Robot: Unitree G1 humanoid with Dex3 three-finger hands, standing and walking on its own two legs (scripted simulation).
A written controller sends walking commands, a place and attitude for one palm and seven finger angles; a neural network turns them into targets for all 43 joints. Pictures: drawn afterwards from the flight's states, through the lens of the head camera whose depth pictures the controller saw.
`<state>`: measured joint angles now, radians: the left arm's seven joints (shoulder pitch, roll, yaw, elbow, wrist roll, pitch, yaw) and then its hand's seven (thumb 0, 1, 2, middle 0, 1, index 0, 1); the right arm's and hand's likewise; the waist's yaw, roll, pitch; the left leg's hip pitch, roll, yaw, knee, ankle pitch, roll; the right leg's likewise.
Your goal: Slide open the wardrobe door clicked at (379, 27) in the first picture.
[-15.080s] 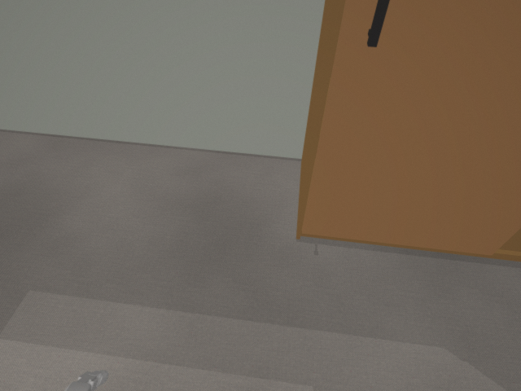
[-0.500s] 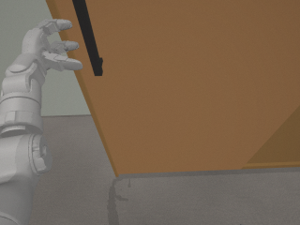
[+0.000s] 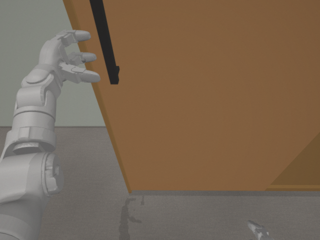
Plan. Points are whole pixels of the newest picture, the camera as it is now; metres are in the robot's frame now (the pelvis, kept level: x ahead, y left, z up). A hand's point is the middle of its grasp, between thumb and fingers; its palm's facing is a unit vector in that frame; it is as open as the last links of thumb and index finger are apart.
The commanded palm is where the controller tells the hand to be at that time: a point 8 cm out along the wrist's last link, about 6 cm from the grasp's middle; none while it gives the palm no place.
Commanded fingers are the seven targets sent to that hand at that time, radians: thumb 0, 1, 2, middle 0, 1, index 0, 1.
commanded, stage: move the hooked fingers beside the handle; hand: left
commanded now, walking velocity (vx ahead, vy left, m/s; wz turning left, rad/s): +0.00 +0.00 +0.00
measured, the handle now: (108, 41) +0.51 +0.15 +0.26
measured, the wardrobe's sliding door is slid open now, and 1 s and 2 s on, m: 0.00 0.00 0.00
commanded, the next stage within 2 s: feel for the door with the fingertips in 0.46 s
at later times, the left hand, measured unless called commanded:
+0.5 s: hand (89, 59) +0.45 +0.18 +0.24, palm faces +0.04 -1.00 -0.01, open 14.0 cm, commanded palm +0.43 +0.24 +0.25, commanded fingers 0.00 -0.50 0.30 -0.30 -1.20 -0.30 -1.20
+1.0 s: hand (98, 59) +0.45 +0.16 +0.25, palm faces +0.03 -1.00 +0.00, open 14.0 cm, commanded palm +0.43 +0.21 +0.25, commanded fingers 0.00 -0.50 0.30 -0.30 -1.20 -0.30 -1.20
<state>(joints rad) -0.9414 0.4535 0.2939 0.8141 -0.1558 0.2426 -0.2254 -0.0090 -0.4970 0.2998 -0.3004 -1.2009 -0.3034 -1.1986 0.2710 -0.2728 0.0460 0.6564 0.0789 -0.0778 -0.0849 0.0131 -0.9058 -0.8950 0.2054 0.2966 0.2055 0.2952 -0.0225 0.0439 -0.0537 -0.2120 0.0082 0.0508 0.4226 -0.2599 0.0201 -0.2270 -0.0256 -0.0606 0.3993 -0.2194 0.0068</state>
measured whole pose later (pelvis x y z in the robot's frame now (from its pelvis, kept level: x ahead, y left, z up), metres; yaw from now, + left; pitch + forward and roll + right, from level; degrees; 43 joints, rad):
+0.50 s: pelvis -0.01 -0.01 +0.00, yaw +0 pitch +2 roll +0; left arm -0.97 0.48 0.32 0.90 -0.14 0.14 -0.22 -0.01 -0.50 0.30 -0.30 -1.20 -0.30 -1.20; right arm 0.34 -0.28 0.04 0.69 0.08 -0.08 -0.10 0.01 -0.91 -0.90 0.21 0.30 0.21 0.30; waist -0.05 0.04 -0.03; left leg -0.22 0.02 0.05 0.41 -0.24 0.01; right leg -0.24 -0.01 -0.06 0.40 -0.20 -0.01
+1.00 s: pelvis -0.01 +0.00 +0.00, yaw -1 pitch +2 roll +0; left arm -0.96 0.39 0.28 0.81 -0.14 0.20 -0.14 -0.01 -0.50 0.30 -0.30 -1.20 -0.30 -1.20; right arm 0.28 -0.26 0.05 0.67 0.07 -0.09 -0.08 0.01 -0.91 -0.90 0.21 0.30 0.21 0.30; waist -0.04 0.04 -0.04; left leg -0.21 0.02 0.06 0.42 -0.24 0.01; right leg -0.23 -0.02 -0.05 0.40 -0.20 0.00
